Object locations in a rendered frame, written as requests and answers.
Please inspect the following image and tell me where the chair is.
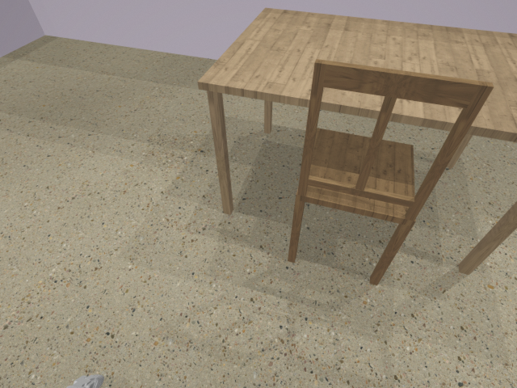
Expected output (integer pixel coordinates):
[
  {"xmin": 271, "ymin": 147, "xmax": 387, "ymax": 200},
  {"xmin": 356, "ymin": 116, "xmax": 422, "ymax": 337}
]
[{"xmin": 288, "ymin": 59, "xmax": 494, "ymax": 285}]

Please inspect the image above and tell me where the table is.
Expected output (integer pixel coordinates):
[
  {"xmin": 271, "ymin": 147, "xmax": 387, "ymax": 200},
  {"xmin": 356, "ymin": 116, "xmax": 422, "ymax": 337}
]
[{"xmin": 198, "ymin": 8, "xmax": 517, "ymax": 275}]

